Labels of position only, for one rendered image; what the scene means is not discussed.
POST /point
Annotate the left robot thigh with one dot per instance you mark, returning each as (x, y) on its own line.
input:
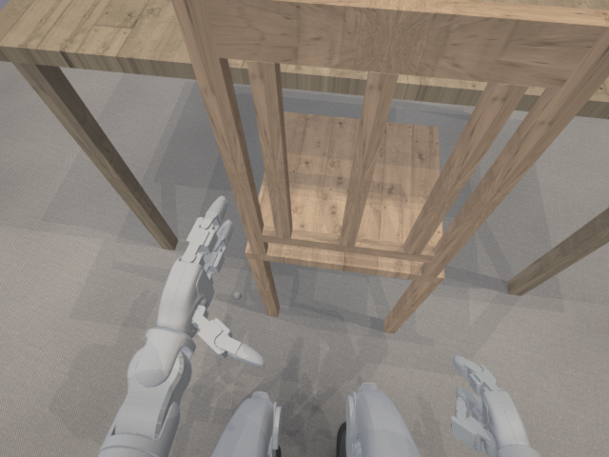
(253, 430)

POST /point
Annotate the chair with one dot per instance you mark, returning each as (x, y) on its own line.
(366, 195)

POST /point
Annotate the robot right shin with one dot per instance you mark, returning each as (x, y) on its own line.
(355, 450)

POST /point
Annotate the right robot hand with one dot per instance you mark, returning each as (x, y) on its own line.
(495, 421)

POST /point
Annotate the left robot hand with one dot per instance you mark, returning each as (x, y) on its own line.
(190, 282)

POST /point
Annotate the table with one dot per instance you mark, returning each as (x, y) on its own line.
(144, 37)

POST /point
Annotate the left robot forearm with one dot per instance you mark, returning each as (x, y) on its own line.
(158, 375)

